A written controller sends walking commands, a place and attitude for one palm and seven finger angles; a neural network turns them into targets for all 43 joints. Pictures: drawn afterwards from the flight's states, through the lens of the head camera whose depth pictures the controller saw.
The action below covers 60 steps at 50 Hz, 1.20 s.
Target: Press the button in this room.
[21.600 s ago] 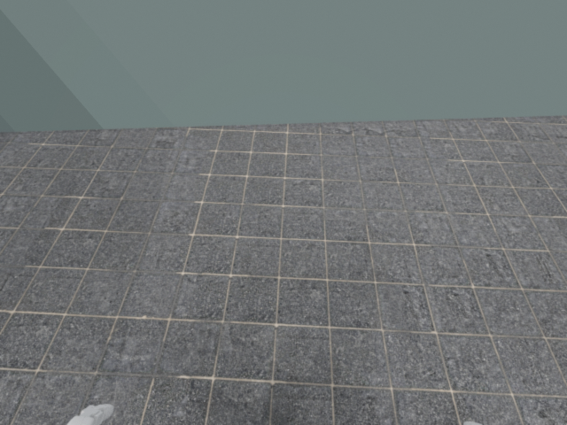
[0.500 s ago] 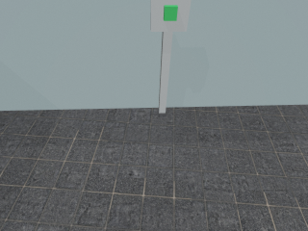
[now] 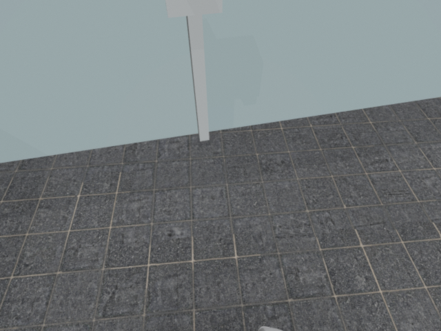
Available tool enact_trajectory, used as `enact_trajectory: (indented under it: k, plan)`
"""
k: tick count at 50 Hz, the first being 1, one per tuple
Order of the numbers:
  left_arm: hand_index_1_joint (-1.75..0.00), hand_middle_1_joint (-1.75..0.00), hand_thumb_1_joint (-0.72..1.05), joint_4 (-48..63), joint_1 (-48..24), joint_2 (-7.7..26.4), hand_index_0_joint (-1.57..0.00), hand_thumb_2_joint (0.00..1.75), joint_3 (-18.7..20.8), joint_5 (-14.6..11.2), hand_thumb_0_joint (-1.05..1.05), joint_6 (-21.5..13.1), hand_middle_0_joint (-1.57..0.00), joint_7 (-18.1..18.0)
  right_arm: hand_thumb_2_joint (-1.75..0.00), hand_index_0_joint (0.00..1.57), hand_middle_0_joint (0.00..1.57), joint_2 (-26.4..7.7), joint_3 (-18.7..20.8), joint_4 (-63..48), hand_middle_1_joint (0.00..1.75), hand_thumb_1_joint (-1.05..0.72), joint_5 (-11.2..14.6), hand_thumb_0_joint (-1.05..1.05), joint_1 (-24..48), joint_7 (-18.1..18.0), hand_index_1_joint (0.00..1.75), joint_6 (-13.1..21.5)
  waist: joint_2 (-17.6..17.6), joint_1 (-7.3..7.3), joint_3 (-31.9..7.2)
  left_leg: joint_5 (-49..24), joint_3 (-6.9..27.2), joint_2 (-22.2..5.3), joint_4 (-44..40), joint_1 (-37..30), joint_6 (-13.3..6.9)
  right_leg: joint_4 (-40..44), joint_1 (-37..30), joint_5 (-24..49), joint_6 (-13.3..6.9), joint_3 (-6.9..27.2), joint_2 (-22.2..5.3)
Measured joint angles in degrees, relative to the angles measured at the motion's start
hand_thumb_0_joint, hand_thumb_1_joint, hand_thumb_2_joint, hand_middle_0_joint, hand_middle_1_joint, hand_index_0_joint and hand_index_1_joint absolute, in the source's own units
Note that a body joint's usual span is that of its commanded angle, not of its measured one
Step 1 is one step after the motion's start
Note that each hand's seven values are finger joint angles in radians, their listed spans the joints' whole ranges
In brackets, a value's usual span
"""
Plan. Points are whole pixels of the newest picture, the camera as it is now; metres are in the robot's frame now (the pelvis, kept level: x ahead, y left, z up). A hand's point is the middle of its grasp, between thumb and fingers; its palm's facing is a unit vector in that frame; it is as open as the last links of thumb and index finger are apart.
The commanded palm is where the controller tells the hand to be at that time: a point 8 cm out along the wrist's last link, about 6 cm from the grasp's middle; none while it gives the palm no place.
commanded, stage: walk to a spot facing it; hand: left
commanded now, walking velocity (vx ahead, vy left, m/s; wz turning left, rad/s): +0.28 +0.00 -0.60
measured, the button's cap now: out of the picture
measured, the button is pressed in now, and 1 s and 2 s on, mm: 0 0 0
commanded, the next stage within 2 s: turn to face it in 1.26 s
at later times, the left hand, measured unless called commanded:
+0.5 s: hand out of the picture +0.11 +0.16 -0.15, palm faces -0.14 -0.97 -0.21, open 7.4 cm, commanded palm none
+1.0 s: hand (228, 160) +0.56 +0.02 -0.13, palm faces -0.57 -0.78 -0.25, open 7.4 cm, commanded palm none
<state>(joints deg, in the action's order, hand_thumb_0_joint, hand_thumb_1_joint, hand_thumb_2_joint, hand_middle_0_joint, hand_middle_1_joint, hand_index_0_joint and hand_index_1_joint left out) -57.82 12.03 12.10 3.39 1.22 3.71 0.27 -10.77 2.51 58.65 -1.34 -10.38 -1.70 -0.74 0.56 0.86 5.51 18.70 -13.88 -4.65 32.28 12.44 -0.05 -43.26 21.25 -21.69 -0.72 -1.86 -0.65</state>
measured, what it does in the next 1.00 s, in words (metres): walks ahead, turning right: left foot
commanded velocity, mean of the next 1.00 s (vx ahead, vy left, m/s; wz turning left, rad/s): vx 0.31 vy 0.00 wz -0.58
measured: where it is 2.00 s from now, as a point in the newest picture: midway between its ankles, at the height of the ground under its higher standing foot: (281, 259)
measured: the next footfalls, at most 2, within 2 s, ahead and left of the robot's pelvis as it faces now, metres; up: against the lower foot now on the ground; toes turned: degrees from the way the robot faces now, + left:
left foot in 0.62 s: +0.31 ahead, +0.09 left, +0.00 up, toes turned -13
right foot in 1.08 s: +0.40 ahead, -0.26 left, +0.00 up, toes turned -44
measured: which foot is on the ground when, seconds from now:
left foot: down 0.00-0.14, up 0.16-0.60, down 0.62-1.00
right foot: down 0.00-0.62, up 0.64-1.00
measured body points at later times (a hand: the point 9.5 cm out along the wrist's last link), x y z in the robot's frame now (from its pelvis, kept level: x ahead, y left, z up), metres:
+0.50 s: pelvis +0.11 -0.03 +0.01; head +0.16 -0.05 +0.46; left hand +0.12 +0.21 -0.13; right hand +0.21 -0.30 -0.12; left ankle +0.22 +0.12 -0.67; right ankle +0.02 -0.11 -0.73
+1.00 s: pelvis +0.30 -0.05 +0.01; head +0.35 -0.09 +0.45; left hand +0.59 +0.07 -0.11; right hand +0.11 -0.23 -0.14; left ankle +0.28 +0.10 -0.73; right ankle +0.34 -0.23 -0.69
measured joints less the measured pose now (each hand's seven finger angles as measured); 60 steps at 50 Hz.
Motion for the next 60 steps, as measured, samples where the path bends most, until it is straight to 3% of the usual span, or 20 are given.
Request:
enact_trajectory:
  k: [3, 7, 8, 10, 12, 14, 19, 24, 29, 31, 33, 35, 38, 45, 51, 54, 55, 56, 58, 60]
  plan:
    - [-0.30, -0.30, 0.90, 1.5, -0.2, -0.7, -0.20, 0.89, 0.6, 0.3, 0.01, 0.4, -0.20, 0.8, -0.90, 0.20, 0.20, -0.5, 0.5, -0.2, 0.30, -0.91, -0.4, 0.01, -0.7, 0.3, 0.30, 0.4, -1.3, -0.13, -0.1, 0.8, -1.6, -1.3, 0.3, -0.8, 0.7, -6.1, 1.6, -5.0, 0.9, -1.8, -1.2]
    - [-0.30, -0.30, 0.90, 3.8, 0.9, -1.1, -0.20, 0.89, 0.5, 0.4, 0.01, -1.7, -0.20, 1.6, -0.90, 0.20, 0.20, -1.7, 0.9, -0.1, 0.30, -0.91, -0.5, 0.01, -2.1, 1.1, 0.30, 0.1, -3.9, -0.02, -1.5, 4.9, -2.2, -5.2, 6.4, 0.4, 2.1, 4.4, -3.1, -1.5, 0.3, -4.6, -1.5]
    - [-0.30, -0.30, 0.90, 4.0, 1.0, -0.9, -0.20, 0.89, 0.4, 0.3, 0.01, -2.7, -0.20, 1.3, -0.90, 0.20, 0.20, -1.9, 0.9, -0.1, 0.30, -0.91, -0.3, 0.01, -2.0, 1.2, 0.30, -0.4, -4.2, 0.22, -1.6, 9.1, 0.1, -5.5, 12.3, 2.8, 2.4, 3.7, -2.6, -0.1, -0.8, -4.8, -0.8]
    - [-0.30, -0.30, 0.90, 4.2, 1.6, -1.1, -0.20, 0.89, 0.1, -0.1, 0.01, -4.1, -0.20, 0.5, -0.90, 0.20, 0.20, -2.3, 0.8, -0.3, 0.30, -0.91, -0.1, 0.01, -1.1, 1.5, 0.30, -1.5, -4.1, 0.88, -1.1, 11.7, 6.0, -3.8, 24.7, 8.1, 2.7, 3.0, -2.9, 0.0, -2.6, -4.4, 0.3]
    - [-0.30, -0.30, 0.90, 3.8, 3.0, -1.5, -0.20, 0.89, -0.2, -0.3, 0.01, -4.7, -0.20, 0.2, -0.90, 0.20, 0.20, -2.5, 0.9, -1.0, 0.30, -0.91, -0.3, 0.01, 0.4, 1.9, 0.30, -1.4, -3.6, 1.30, -0.7, 7.9, 8.9, -2.3, 32.1, 12.5, 2.9, 5.9, -4.9, 0.8, -3.2, -3.3, 1.2]
    - [-0.30, -0.30, 0.90, 2.9, 4.8, -1.9, -0.20, 0.89, -0.5, -0.3, 0.01, -4.9, -0.20, 0.2, -0.90, 0.20, 0.20, -2.7, 0.9, -2.2, 0.30, -0.91, -0.5, 0.01, 1.8, 2.3, 0.30, -0.8, -3.0, 1.36, -0.7, 3.4, 9.8, -1.8, 33.4, 15.6, 3.5, 10.2, -7.3, 2.6, -3.0, -1.9, 1.6]
    - [-0.30, -0.30, 0.90, 0.6, 8.6, -2.7, -0.20, 0.89, -1.2, -0.2, 0.01, -5.5, -0.21, 0.5, -0.90, 0.20, 0.20, -3.0, 1.1, -5.6, 0.30, -0.91, -0.4, 0.01, 4.9, 2.7, 0.30, 0.4, -1.8, 1.53, -1.1, -3.5, 11.5, -1.8, 28.8, 20.2, 4.7, 18.3, -12.1, 5.2, -2.8, 1.5, 2.2]
    - [-0.30, -0.30, 0.90, -0.5, 10.5, -2.6, -0.20, 0.89, -1.2, 0.0, 0.01, -5.8, -0.21, 0.4, -0.90, 0.20, 0.20, -3.0, 0.9, -7.0, 0.30, -0.91, -0.2, 0.01, 6.9, 2.8, 0.30, 0.5, -1.3, 2.61, -1.1, -5.3, 12.2, -1.7, 21.4, 20.8, 4.9, 21.4, -15.6, 4.4, -1.8, 4.1, 2.3]
    - [-0.30, -0.30, 0.90, -1.1, 10.9, -1.4, -0.20, 0.89, -0.6, 0.0, 0.01, -5.2, -0.21, 0.2, -0.90, 0.20, 0.20, -2.1, 0.0, -7.7, 0.30, -0.91, 0.1, 0.01, 8.1, 2.8, 0.30, 1.5, 0.1, 4.01, -0.7, -4.4, 11.1, 0.3, 6.7, 14.8, 3.8, 19.3, -17.7, -0.1, 0.0, 7.1, 1.6]
    - [-0.30, -0.30, 0.90, -1.3, 11.3, -0.9, -0.20, 0.89, -0.2, -0.3, 0.01, -4.9, -0.21, 0.2, -0.90, 0.20, 0.20, -1.9, -0.7, -8.3, 0.30, -0.91, 0.0, 0.01, 7.9, 2.5, 0.30, 3.0, 0.0, 4.01, -1.0, -7.8, 10.3, 0.5, -0.6, 10.2, 2.6, 12.6, -15.9, -4.0, 0.5, 8.2, 2.0]
    - [-0.30, -0.30, 0.90, -2.1, 9.4, 0.4, -0.20, 0.89, 0.4, -0.6, 0.01, -4.0, -0.21, 0.4, -0.90, 0.20, 0.20, -0.9, -1.2, -8.4, 0.30, -0.91, -0.3, 0.01, 7.7, 2.1, 0.30, 4.2, 1.3, 3.76, 0.1, -5.8, 8.2, 0.3, 3.6, 9.9, 0.9, -4.5, -9.8, -8.4, 0.0, 7.4, 1.7]
    - [-0.30, -0.30, 0.90, -2.2, 7.2, 1.5, -0.20, 0.89, 1.0, -0.4, 0.01, -3.4, -0.20, 0.7, -0.90, 0.20, 0.20, 0.0, -1.6, -8.2, 0.30, -0.91, -0.4, 0.01, 6.0, 2.0, 0.30, 4.6, 1.5, 3.15, 0.2, -2.4, 6.2, -0.6, 4.1, 7.4, 0.2, -19.0, -3.1, -7.6, -0.1, 4.6, 1.3]
    - [-0.30, -0.30, 0.91, -0.3, 3.4, 3.0, -0.19, 0.89, 1.8, 0.1, 0.01, -2.9, -0.20, 1.5, -0.89, 0.20, 0.20, 0.9, -1.5, -6.5, 0.30, -0.91, -0.5, 0.01, 2.0, 1.6, 0.30, 4.7, 1.4, 1.89, -0.1, -2.1, 3.8, -1.1, -0.3, 2.5, 0.4, -27.3, 5.1, -2.1, 0.5, 0.4, -1.1]
    - [-0.30, -0.29, 0.91, 5.7, -5.6, 4.1, -0.19, 0.89, 2.6, 0.6, 0.01, -1.8, -0.20, 2.2, -0.90, 0.20, 0.20, -0.1, -0.1, -1.0, 0.30, -0.92, -0.3, 0.01, -8.0, 0.8, 0.30, 4.5, 1.0, -1.01, -0.4, -1.0, -2.1, -1.1, -8.4, -6.7, 1.0, -19.4, 15.5, 8.6, 2.2, -1.9, -5.4]
    - [-0.30, -0.29, 0.91, 8.1, -12.0, 2.8, -0.19, 0.90, 1.6, 0.6, 0.01, -1.9, -0.19, 2.7, -0.90, 0.20, 0.20, -1.5, 0.9, 1.8, 0.30, -0.92, -0.6, 0.01, -13.6, 1.1, 0.30, 3.6, -0.4, -4.40, 1.1, 3.8, -6.2, -2.6, -8.7, -12.8, 3.8, -1.1, 12.3, 10.0, 0.5, -4.1, -4.4]
    - [-0.30, -0.29, 0.91, 9.3, -13.1, 2.5, -0.19, 0.90, 0.6, 0.5, 0.01, -3.5, -0.20, 2.8, -0.90, 0.20, 0.20, -1.5, 0.8, 2.6, 0.30, -0.91, -0.3, 0.01, -15.9, 1.5, 0.30, 2.9, -0.6, -5.07, 1.5, 8.4, -7.3, -5.5, -0.3, -13.0, 5.5, 7.4, 6.0, 10.0, -1.9, -6.2, -1.9]
    - [-0.30, -0.29, 0.91, 9.5, -13.1, 2.5, -0.19, 0.89, 0.3, 0.5, 0.01, -4.5, -0.20, 2.7, -0.90, 0.20, 0.20, -1.4, 0.6, 2.7, 0.30, -0.91, 0.1, 0.01, -16.1, 1.8, 0.30, 2.4, -0.3, -4.70, 1.6, 8.9, -5.5, -6.7, 8.2, -10.4, 5.0, 7.2, 5.6, 13.0, -3.0, -6.2, -1.4]
    - [-0.30, -0.29, 0.91, 9.5, -13.0, 2.3, -0.19, 0.89, 0.1, 0.0, 0.01, -5.4, -0.20, 2.3, -0.90, 0.20, 0.20, -1.4, 0.4, 2.6, 0.30, -0.91, 0.4, 0.01, -15.1, 1.8, 0.30, 1.7, -0.4, -4.62, 2.3, 10.3, -1.3, -6.8, 18.8, -6.3, 4.6, 4.4, 6.0, 11.8, -4.0, -6.0, -0.7]
    - [-0.30, -0.29, 0.91, 9.1, -11.8, 1.8, -0.19, 0.89, -0.7, -0.8, 0.01, -5.8, -0.20, 1.8, -0.90, 0.20, 0.20, -1.5, 0.2, 1.8, 0.30, -0.91, 0.7, 0.01, -12.0, 1.7, 0.30, 0.9, -0.4, -4.97, 3.6, 9.3, 6.1, -5.1, 35.5, 1.9, 4.2, 2.7, 4.5, 8.1, -4.9, -5.3, 0.6]
    - [-0.30, -0.30, 0.91, 8.0, -9.7, 0.9, -0.20, 0.89, -1.4, -1.1, 0.00, -5.5, -0.20, 1.3, -0.90, 0.20, 0.20, -1.6, 0.1, 0.2, 0.30, -0.91, 0.4, 0.02, -8.5, 1.6, 0.30, 0.8, -0.7, -4.70, 3.8, 5.0, 9.3, -4.6, 42.0, 8.6, 4.0, 5.0, 1.7, 7.4, -4.8, -4.2, 1.9]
